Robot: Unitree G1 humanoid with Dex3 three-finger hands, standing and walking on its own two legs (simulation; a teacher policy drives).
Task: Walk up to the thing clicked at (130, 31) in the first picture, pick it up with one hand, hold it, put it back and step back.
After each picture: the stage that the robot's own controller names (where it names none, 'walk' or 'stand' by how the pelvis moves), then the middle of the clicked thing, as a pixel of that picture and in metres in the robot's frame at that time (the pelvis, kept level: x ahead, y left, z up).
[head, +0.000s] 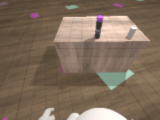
stand; (131, 32) +1.01 -0.46 -0.02
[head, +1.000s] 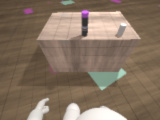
walk; (121, 29) +0.95 -0.29 +0.01
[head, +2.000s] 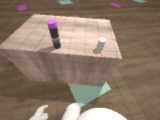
walk; (100, 44) +0.67 -0.04 +0.01
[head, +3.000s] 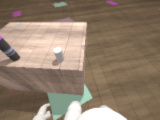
stand; (59, 54) +0.49 +0.29 +0.02
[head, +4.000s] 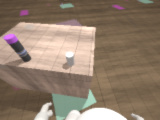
stand; (70, 58) +0.48 +0.20 -0.01
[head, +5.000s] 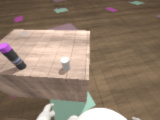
stand; (65, 64) +0.45 +0.23 -0.02
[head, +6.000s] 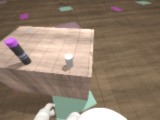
stand; (69, 61) +0.47 +0.22 -0.02
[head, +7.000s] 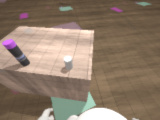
stand; (68, 63) +0.46 +0.21 -0.03
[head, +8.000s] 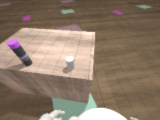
stand; (70, 63) +0.47 +0.19 -0.02
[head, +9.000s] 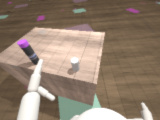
rise first; (75, 64) +0.44 +0.19 -0.02
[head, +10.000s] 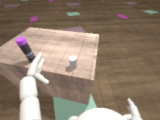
go down; (73, 62) +0.49 +0.17 -0.02
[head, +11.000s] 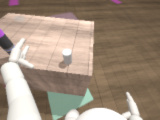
go down; (67, 56) +0.47 +0.18 +0.01
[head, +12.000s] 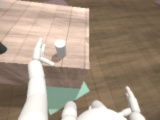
close in; (61, 49) +0.49 +0.18 +0.04
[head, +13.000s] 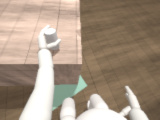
close; (52, 39) +0.54 +0.18 +0.08
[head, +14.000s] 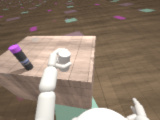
lift; (64, 61) +0.33 +0.18 +0.19
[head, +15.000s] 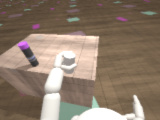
hold; (69, 63) +0.32 +0.16 +0.17
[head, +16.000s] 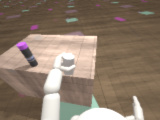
hold; (68, 64) +0.32 +0.16 +0.17
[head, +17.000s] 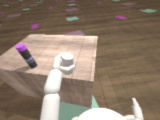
hold; (67, 64) +0.33 +0.16 +0.16
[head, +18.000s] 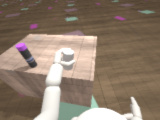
crouch; (68, 59) +0.35 +0.16 +0.17
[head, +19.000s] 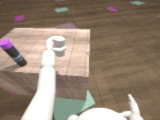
lower; (59, 47) +0.45 +0.20 +0.17
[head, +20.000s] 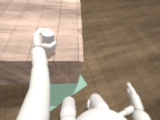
lower; (48, 41) +0.52 +0.21 +0.08
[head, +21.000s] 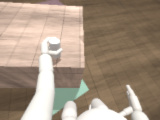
lower; (55, 48) +0.49 +0.20 +0.06
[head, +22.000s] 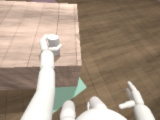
lower; (54, 45) +0.52 +0.18 +0.06
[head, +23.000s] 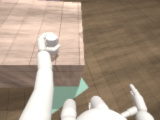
lower; (52, 44) +0.51 +0.20 +0.07
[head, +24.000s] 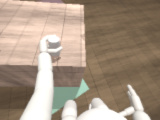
open; (54, 46) +0.50 +0.20 +0.06
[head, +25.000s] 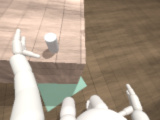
rise; (52, 43) +0.50 +0.21 +0.07
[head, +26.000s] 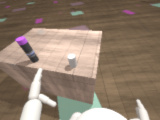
sink last; (72, 60) +0.47 +0.21 +0.02
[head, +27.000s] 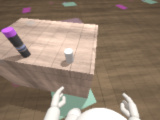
stand; (69, 56) +0.48 +0.20 +0.03
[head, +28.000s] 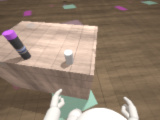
stand; (69, 57) +0.48 +0.20 +0.03
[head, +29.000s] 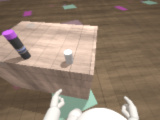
stand; (68, 57) +0.48 +0.20 +0.03
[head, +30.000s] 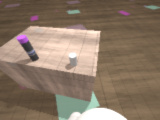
stand; (73, 59) +0.51 +0.18 -0.01
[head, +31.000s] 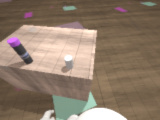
stand; (69, 62) +0.46 +0.21 -0.03
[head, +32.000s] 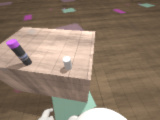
stand; (67, 63) +0.46 +0.23 -0.03
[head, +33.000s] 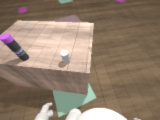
walk; (65, 57) +0.48 +0.24 -0.02
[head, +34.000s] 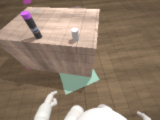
walk; (75, 34) +0.72 +0.19 +0.00
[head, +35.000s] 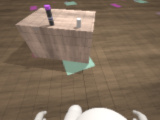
walk; (78, 23) +1.15 +0.25 +0.00
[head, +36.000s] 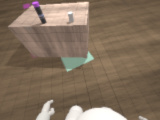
walk; (71, 17) +1.16 +0.30 -0.01
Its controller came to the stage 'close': yes
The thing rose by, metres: 0.20
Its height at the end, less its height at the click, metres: +0.00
